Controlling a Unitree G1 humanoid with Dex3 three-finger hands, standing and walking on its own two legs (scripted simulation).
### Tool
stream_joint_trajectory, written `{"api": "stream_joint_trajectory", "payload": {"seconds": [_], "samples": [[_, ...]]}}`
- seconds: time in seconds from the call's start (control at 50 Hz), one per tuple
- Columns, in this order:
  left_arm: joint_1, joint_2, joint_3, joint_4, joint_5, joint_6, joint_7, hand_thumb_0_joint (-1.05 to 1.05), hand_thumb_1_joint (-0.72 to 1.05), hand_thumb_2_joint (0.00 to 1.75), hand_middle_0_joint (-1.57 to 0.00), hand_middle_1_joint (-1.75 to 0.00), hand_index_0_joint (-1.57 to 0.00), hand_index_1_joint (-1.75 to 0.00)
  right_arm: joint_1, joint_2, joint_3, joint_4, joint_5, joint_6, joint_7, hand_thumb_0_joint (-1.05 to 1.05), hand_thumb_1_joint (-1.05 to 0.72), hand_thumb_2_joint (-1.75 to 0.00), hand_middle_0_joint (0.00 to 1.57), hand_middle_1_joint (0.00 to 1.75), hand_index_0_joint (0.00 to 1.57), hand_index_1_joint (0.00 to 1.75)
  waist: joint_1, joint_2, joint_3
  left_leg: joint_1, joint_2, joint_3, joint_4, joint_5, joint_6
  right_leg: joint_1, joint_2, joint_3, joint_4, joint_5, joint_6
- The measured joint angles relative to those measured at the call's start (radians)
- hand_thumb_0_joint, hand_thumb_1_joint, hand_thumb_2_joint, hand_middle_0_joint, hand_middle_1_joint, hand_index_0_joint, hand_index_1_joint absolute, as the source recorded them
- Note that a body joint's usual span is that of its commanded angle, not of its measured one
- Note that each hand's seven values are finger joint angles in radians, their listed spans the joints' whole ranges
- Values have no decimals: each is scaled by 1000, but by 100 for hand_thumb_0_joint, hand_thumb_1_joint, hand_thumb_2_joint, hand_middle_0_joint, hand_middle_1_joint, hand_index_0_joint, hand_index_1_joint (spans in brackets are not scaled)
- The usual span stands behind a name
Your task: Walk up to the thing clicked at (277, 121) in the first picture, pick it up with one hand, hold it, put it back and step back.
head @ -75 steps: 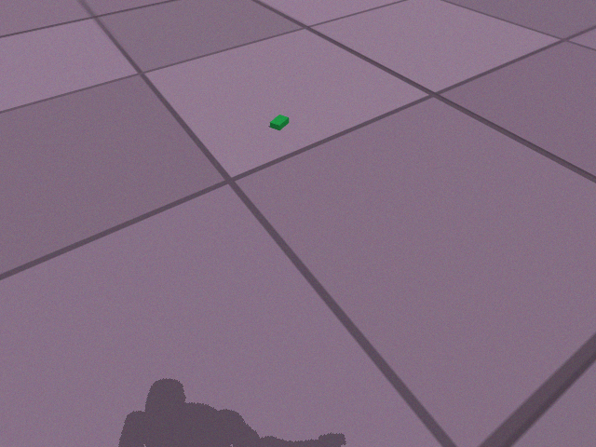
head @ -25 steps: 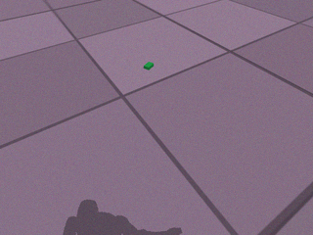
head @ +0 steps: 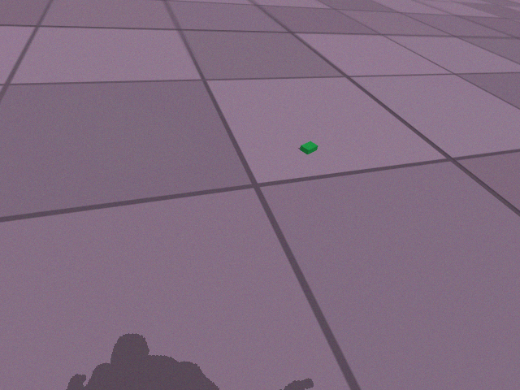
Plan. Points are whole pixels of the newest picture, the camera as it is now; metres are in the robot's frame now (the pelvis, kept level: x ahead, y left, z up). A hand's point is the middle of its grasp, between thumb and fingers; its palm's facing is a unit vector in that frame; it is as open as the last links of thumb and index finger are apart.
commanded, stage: walk up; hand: left
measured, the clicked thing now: (308, 147) +1.89 -0.42 -0.72
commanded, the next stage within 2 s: none
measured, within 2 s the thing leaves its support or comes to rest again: neither
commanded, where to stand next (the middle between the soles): +1.75 -0.84 m, yaw +42 degrees
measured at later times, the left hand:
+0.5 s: hand (143, 311) +0.32 +0.22 -0.11, palm faces +0.24 -0.91 -0.34, open 7.4 cm
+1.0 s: hand (213, 248) +0.50 +0.11 -0.15, palm faces +0.32 -0.91 -0.28, open 7.4 cm
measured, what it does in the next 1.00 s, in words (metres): walks ahead, turning left: right foot, then left foot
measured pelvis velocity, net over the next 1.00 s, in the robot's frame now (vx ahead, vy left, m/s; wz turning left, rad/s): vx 0.56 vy -0.14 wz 0.39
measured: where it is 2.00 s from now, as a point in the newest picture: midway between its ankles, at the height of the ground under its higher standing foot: (314, 242)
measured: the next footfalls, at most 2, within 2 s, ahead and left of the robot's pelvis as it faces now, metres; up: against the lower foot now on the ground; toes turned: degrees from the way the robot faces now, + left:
right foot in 0.44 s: +0.40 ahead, -0.20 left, +0.00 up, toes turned +11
left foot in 0.84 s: +0.61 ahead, +0.01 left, +0.00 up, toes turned +29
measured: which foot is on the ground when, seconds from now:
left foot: down 0.00-0.48, up 0.50-0.82, down 0.84-1.00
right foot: up 0.00-0.42, down 0.44-0.88, up 0.90-1.00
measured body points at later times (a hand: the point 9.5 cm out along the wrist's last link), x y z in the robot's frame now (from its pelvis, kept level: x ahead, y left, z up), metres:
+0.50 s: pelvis +0.26 -0.09 +0.01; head +0.28 -0.08 +0.46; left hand +0.30 +0.27 -0.09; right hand +0.38 -0.43 -0.09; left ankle +0.08 +0.09 -0.68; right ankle +0.36 -0.21 -0.70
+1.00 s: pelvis +0.56 -0.14 +0.01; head +0.58 -0.11 +0.46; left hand +0.49 +0.16 -0.12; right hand +0.78 -0.41 -0.07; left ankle +0.57 -0.01 -0.70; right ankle +0.53 -0.27 -0.59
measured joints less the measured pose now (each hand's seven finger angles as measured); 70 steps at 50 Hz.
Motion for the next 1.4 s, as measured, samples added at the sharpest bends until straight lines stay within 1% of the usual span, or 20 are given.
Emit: {"api": "stream_joint_trajectory", "payload": {"seconds": [0.08,0.22,0.34,0.46,0.5,0.56,0.6,0.68,0.76,0.82,0.86,0.88,0.94,1.0,1.06,1.16,1.22,1.26,1.32,1.4], "samples": [[-30,-20,-34,-11,-11,1,-26,1,91,90,-19,-29,-19,-30,23,64,39,27,23,-4,-25,0,-90,-90,20,30,20,30,-6,-22,20,100,-29,-15,-99,-6,6,-237,74,63,258,120,33],[-28,-69,-67,-33,-32,-5,-65,0,91,90,-20,-30,-20,-30,96,140,89,46,14,-47,-30,0,-90,-90,21,30,21,30,-7,27,35,259,-38,-129,-364,67,-17,-434,27,109,116,374,83],[6,-32,-45,-33,-11,17,-57,1,90,90,-20,-30,-20,-30,125,154,92,17,9,-57,-34,0,-89,-90,21,31,21,30,7,15,16,335,-37,-186,-405,-1,-42,-419,1,143,-96,403,103],[-26,-37,-24,-59,-17,-10,-44,1,91,90,-20,-30,-20,-30,125,89,77,-12,-11,-49,-56,0,-89,-90,21,31,21,30,10,47,11,364,8,-244,-301,-165,-87,-332,20,104,-277,318,84],[-47,-84,-26,-78,-17,-45,-36,1,91,90,-20,-30,-20,-30,94,48,64,2,-10,-29,-69,0,-89,-90,21,31,21,30,12,138,34,285,75,-277,-79,-186,-41,-304,68,31,-232,275,80],[-32,-121,-50,-105,-28,-86,-17,0,91,90,-20,-30,-20,-30,42,48,73,16,-2,-8,-89,1,-90,-90,21,30,20,30,40,131,46,69,16,-223,369,-194,7,-233,52,3,-254,222,63],[5,-140,-61,-108,-38,-89,-3,0,90,89,-20,-30,-20,-30,14,52,80,16,10,-14,-83,1,-90,-90,20,30,20,30,52,130,39,-44,-7,-173,476,-112,28,-142,51,-21,-350,231,53],[83,-138,-71,-101,-41,-94,15,0,90,89,-20,-30,-20,-30,-32,54,86,-31,19,-31,-59,1,-90,-90,20,30,20,30,73,142,41,-179,-1,-126,354,23,33,7,92,-62,-490,224,22],[131,-116,-68,-111,-29,-76,12,0,90,89,-20,-30,-20,-30,-68,66,85,-67,25,-23,-45,0,-90,-90,20,30,20,30,79,153,69,-204,6,-74,51,148,15,112,155,-117,-539,166,-6],[159,-90,-65,-138,-29,-59,9,0,90,89,-20,-30,-20,-30,-66,83,86,-86,28,-27,-46,0,-90,-90,20,30,20,30,94,128,93,-134,-26,-7,-122,246,13,149,176,-144,-457,52,-22],[177,-76,-60,-145,-29,-46,18,0,90,90,-20,-30,-20,-30,-52,105,82,-89,21,-29,-61,0,-90,-90,20,30,20,30,88,82,94,-79,-64,8,-139,124,54,138,156,-155,-323,-37,-21],[173,-78,-57,-145,-29,-37,28,1,90,90,-20,-30,-20,-30,-51,116,81,-93,13,-29,-69,0,-90,-90,21,30,20,30,80,51,107,-79,-82,12,-106,90,55,96,133,-130,-195,-36,-9],[178,-125,-79,-161,-32,-13,37,1,91,90,-20,-30,-20,-30,-49,108,83,-122,23,-28,-93,0,-90,-90,21,30,21,30,53,67,133,-62,-42,3,-25,27,42,-119,176,10,281,-9,60],[160,-123,-97,-157,-37,-2,18,1,90,89,-20,-30,-20,-30,-27,122,91,-117,36,-36,-118,0,-90,-90,21,30,21,30,4,54,131,25,-19,-23,-81,21,7,-297,125,91,434,92,86],[102,-98,-81,-197,-40,-3,0,1,90,89,-20,-30,-20,-30,35,121,104,-87,32,-49,-110,0,-90,-90,21,30,21,30,-15,37,122,85,7,-73,-125,12,-16,-404,44,152,328,153,82],[23,-55,-46,-255,-38,-11,-30,1,90,89,-20,-30,-20,-30,97,93,102,-30,1,-47,-78,0,-89,-90,21,31,21,30,-24,11,95,136,60,-137,-154,-29,-54,-400,-40,182,-99,242,63],[22,-38,-29,-254,-36,-14,-33,0,90,89,-20,-30,-20,-30,105,55,86,-17,-11,-37,-73,0,-89,-90,21,31,21,30,-43,29,63,140,111,-179,-116,-87,-60,-331,-23,119,-220,297,57],[23,-60,-23,-242,-26,-26,-26,0,90,89,-20,-30,-20,-30,89,15,66,0,-14,-16,-86,1,-89,-90,21,31,21,30,-40,102,59,97,167,-236,13,-156,-6,-318,32,61,-177,272,99],[44,-100,-45,-230,-22,-39,-10,0,91,89,-20,-30,-20,-30,55,0,51,25,-5,15,-116,1,-90,-90,21,30,20,30,-18,140,57,-37,79,-233,347,-213,16,-285,44,13,-159,219,89],[110,-121,-60,-199,-31,-36,4,0,90,89,-20,-30,-20,-30,15,22,65,26,20,-8,-107,1,-90,-90,20,30,20,30,23,154,43,-129,7,-120,389,-133,19,-178,76,-28,-301,244,36]]}}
